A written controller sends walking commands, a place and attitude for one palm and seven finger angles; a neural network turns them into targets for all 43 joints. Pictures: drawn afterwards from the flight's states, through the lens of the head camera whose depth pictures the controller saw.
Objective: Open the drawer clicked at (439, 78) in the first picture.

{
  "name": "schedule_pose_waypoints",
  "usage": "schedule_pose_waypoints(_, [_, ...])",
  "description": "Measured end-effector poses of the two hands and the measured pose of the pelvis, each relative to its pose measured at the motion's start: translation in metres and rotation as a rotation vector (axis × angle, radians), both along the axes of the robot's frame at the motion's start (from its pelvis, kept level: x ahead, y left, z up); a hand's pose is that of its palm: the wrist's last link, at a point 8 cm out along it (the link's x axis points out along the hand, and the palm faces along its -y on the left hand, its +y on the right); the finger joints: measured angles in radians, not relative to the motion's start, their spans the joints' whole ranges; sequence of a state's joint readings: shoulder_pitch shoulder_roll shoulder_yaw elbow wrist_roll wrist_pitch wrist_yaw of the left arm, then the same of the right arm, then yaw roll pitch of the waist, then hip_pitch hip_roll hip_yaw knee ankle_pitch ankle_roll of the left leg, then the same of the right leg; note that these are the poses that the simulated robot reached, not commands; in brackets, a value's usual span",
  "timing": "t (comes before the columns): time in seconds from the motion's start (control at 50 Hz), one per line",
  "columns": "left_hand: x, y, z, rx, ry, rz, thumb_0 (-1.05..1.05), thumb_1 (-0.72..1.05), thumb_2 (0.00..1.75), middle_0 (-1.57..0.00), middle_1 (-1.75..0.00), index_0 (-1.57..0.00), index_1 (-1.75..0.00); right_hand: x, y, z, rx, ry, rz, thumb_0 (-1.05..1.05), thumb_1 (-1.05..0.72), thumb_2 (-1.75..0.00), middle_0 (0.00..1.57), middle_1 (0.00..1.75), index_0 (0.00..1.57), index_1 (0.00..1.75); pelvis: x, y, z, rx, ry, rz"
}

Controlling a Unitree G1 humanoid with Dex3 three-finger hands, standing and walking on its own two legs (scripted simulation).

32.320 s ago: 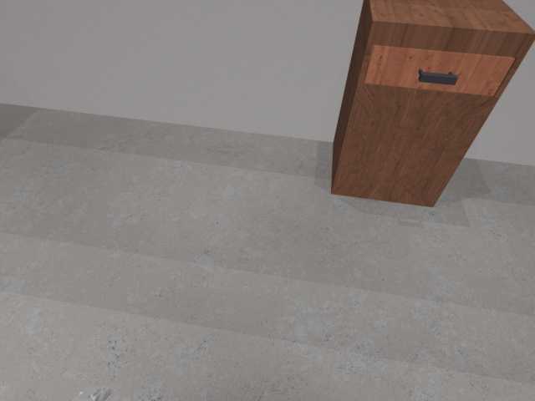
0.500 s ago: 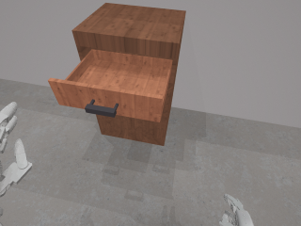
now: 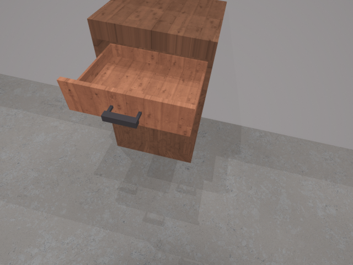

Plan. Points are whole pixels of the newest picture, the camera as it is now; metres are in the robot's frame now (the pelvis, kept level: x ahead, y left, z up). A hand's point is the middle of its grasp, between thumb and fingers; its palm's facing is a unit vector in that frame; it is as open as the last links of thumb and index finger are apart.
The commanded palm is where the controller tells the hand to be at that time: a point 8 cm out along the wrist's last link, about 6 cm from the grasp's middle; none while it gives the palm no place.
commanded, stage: let the arm hang, fingers relaxed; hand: left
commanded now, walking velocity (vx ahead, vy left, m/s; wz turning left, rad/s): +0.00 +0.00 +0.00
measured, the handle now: (122, 115) +0.58 +0.21 -0.06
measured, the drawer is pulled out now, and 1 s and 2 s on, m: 0.30 0.30 0.30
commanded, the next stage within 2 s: look to check the result in 0.78 s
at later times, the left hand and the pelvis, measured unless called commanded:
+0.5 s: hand out of the picture -0.03 +0.17 -0.16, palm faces +0.01 -0.98 -0.20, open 7.4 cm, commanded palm none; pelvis -0.01 +0.00 +0.01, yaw -2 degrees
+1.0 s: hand out of the picture -0.02 +0.15 -0.17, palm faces +0.02 -0.98 -0.18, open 7.4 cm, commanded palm none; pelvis -0.01 -0.01 +0.01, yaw -2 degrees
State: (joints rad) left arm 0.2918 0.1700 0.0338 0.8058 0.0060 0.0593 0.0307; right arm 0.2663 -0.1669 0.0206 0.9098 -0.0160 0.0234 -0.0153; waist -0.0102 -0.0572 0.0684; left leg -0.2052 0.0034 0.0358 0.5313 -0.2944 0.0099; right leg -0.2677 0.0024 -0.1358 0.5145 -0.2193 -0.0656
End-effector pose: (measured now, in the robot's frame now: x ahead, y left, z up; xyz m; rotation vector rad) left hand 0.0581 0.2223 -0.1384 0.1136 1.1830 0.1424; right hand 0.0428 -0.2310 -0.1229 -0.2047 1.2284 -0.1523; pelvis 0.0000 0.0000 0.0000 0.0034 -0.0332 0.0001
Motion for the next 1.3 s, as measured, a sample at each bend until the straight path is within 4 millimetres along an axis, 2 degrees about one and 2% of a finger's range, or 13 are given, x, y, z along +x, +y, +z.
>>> schedule_pose_waypoints(0.08, [-0.045,0.013,-0.001,0.02,0.13,0.009,-0.02,1.0,0.89,-0.2,-0.3,-0.21,-0.3,-0.039,0.007,-0.004,0.019,0.131,-0.017,0.01,-0.91,-0.9,0.2,0.3,0.2,0.3,-0.005,0.0,0.005,-0.006,0.004,-0.003])
schedule_pose_waypoints(0.16, [-0.082,0.023,0.006,0.05,0.239,0.021,-0.01,0.97,0.89,-0.2,-0.3,-0.21,-0.29,-0.065,0.015,-0.01,0.048,0.193,-0.052,0.01,-0.91,-0.9,0.2,0.3,0.2,0.3,-0.006,0.003,0.008,-0.006,0.0,-0.009])
schedule_pose_waypoints(0.22, [-0.099,0.026,0.01,0.067,0.291,0.028,0.0,0.95,0.89,-0.2,-0.3,-0.21,-0.29,-0.078,0.022,-0.014,0.07,0.22,-0.071,0.01,-0.91,-0.9,0.2,0.3,0.2,0.3,-0.007,0.005,0.009,-0.004,-0.001,-0.015])
schedule_pose_waypoints(0.28, [-0.107,0.026,0.012,0.073,0.315,0.031,0.0,0.93,0.89,-0.2,-0.3,-0.2,-0.29,-0.088,0.029,-0.017,0.092,0.238,-0.083,0.01,-0.91,-0.9,0.2,0.3,0.2,0.3,-0.009,0.006,0.009,-0.002,-0.001,-0.02])
schedule_pose_waypoints(0.38, [-0.105,0.017,0.012,0.061,0.308,0.026,0.01,0.92,0.89,-0.2,-0.3,-0.2,-0.29,-0.099,0.04,-0.021,0.121,0.254,-0.099,0.01,-0.91,-0.9,0.2,0.3,0.2,0.3,-0.01,0.007,0.009,0.003,-0.003,-0.027])
schedule_pose_waypoints(0.58, [-0.076,-0.011,0.003,0.006,0.231,-0.01,0.01,0.91,0.89,-0.2,-0.3,-0.2,-0.29,-0.106,0.047,-0.022,0.138,0.248,-0.13,0.01,-0.91,-0.9,0.2,0.3,0.2,0.3,-0.011,0.002,0.009,0.009,-0.009,-0.036])
schedule_pose_waypoints(0.9, [-0.081,-0.018,0.003,0.009,0.256,0.009,0.01,0.91,0.89,-0.2,-0.3,-0.2,-0.29,-0.113,0.038,-0.02,0.13,0.283,-0.143,0.01,-0.91,-0.9,0.2,0.3,0.2,0.3,-0.009,-0.006,0.009,0.008,0.001,-0.032])
schedule_pose_waypoints(1.3, [-0.072,-0.027,0.004,0.015,0.256,0.014,0.01,0.91,0.89,-0.2,-0.3,-0.2,-0.29,-0.097,0.027,-0.021,0.129,0.266,-0.134,0.01,-0.91,-0.9,0.2,0.3,0.2,0.3,-0.003,-0.015,0.009,0.008,0.005,-0.031])
